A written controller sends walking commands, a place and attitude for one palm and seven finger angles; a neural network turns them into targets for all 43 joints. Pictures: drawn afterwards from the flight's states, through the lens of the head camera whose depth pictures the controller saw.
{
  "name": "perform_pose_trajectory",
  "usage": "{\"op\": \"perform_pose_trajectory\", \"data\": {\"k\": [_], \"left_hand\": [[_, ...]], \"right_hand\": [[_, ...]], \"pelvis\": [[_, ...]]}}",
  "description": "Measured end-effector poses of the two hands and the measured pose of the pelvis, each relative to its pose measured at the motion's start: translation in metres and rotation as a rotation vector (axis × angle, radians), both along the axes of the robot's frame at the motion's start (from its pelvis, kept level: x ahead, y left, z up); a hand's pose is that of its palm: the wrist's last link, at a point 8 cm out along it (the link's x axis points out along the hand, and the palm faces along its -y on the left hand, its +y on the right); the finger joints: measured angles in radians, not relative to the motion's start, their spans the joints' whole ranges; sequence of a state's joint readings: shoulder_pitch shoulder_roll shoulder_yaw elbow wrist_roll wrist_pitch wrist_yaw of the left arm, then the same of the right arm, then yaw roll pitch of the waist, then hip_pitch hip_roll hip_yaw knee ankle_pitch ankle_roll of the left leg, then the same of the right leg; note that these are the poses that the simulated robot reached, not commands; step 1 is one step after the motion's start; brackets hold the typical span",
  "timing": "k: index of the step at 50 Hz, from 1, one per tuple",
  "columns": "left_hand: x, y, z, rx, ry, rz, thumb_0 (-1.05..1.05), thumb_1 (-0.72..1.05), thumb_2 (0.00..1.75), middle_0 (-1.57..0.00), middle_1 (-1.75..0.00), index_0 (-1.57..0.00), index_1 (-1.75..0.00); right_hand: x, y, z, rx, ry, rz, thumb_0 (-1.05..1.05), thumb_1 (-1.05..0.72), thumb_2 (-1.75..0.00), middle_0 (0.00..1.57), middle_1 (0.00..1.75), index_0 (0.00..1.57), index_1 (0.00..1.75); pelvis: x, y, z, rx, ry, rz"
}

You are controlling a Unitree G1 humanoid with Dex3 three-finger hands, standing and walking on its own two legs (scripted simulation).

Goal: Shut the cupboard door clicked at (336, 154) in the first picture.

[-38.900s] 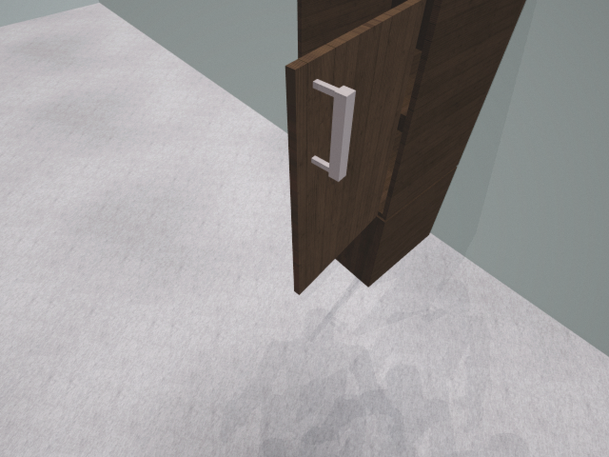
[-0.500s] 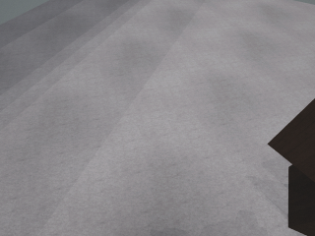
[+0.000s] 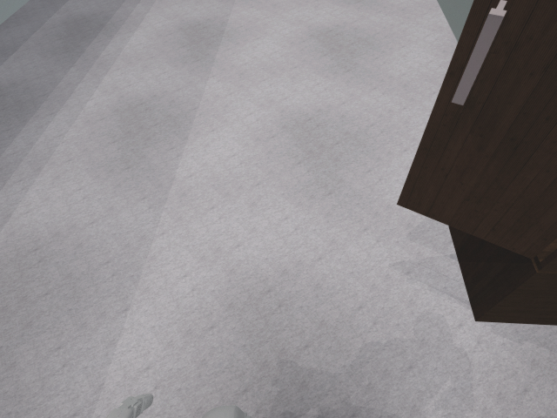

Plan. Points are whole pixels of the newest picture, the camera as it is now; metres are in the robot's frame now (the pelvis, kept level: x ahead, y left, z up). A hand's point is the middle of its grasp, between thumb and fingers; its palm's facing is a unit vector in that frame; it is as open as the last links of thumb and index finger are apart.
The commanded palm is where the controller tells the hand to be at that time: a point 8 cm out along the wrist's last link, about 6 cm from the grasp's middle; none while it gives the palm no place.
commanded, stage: turn to face it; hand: left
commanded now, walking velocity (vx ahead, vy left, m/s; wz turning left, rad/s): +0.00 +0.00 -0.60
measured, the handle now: (479, 55) +0.66 -0.32 +0.15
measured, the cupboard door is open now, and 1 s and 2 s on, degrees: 62 62 62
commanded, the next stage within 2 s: take the last steps up to it in 0.80 s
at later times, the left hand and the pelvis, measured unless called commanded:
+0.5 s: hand (151, 397) +0.17 +0.24 -0.16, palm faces -0.24 -0.95 -0.20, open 7.4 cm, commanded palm none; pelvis +0.03 +0.05 +0.01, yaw -17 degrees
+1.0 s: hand (204, 386) +0.19 +0.15 -0.15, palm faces -0.45 -0.87 -0.21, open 7.4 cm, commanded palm none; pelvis +0.04 +0.02 +0.01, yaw -27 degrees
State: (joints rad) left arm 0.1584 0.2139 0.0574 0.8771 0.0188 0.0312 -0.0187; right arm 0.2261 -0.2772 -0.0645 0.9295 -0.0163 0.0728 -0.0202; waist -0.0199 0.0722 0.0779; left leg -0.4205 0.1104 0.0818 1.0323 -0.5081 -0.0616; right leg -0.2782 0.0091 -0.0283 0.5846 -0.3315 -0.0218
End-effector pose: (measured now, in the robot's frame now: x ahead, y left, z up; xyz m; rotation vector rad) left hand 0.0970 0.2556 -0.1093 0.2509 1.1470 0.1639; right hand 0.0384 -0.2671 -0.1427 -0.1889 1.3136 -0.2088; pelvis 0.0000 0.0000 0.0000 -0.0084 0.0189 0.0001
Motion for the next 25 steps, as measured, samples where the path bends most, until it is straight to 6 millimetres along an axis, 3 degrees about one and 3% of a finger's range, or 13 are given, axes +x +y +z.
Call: {"op": "perform_pose_trajectory", "data": {"k": [8, 15, 18, 25], "left_hand": [[0.006, -0.011, -0.005, -0.036, 0.073, -0.067, 0.0, 0.91, 0.9, -0.2, -0.3, -0.2, -0.3], [0.023, 0.012, -0.029, -0.076, 0.115, -0.107, 0.01, 0.91, 0.9, -0.2, -0.3, -0.21, -0.3], [0.037, 0.024, -0.036, -0.079, 0.124, -0.132, 0.01, 0.91, 0.9, -0.2, -0.3, -0.2, -0.3], [0.078, 0.03, -0.019, -0.072, 0.101, -0.225, 0.01, 0.91, 0.9, -0.19, -0.3, -0.2, -0.3]], "right_hand": [[0.022, 0.001, 0.024, -0.018, -0.085, -0.053, 0.01, -0.91, -0.9, 0.2, 0.3, 0.2, 0.3], [0.043, 0.025, 0.033, -0.067, -0.174, -0.09, 0.01, -0.91, -0.9, 0.2, 0.3, 0.2, 0.3], [0.039, 0.039, 0.038, -0.085, -0.183, -0.1, 0.01, -0.91, -0.9, 0.2, 0.3, 0.2, 0.3], [0.0, 0.059, 0.047, -0.079, -0.125, -0.186, 0.0, -0.9, -0.9, 0.2, 0.3, 0.21, 0.3]], "pelvis": [[0.011, 0.003, 0.012, 0.02, 0.01, -0.091], [0.027, 0.031, 0.001, -0.01, 0.01, -0.17], [0.03, 0.04, 0.0, -0.013, 0.0, -0.213], [0.034, 0.05, 0.014, -0.042, 0.0, -0.294]]}}
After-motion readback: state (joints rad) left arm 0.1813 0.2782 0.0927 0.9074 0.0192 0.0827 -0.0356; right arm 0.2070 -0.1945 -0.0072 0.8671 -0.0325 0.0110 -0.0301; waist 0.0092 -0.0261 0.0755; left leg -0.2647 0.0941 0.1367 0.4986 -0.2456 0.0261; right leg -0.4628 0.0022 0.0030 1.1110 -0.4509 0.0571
